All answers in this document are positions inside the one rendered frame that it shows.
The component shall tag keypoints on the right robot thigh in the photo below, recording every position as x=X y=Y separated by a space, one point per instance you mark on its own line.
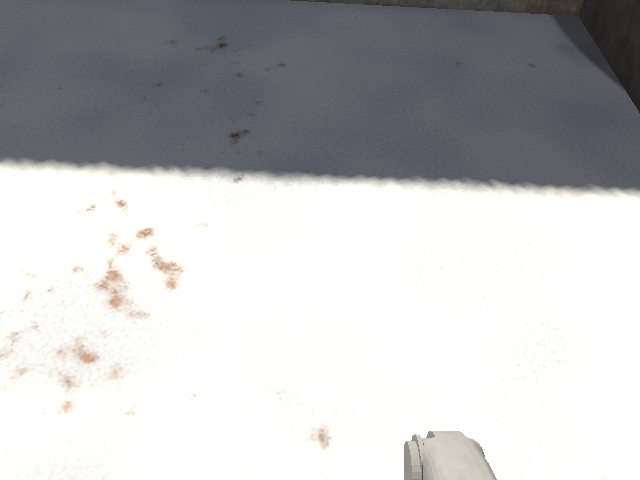
x=445 y=455

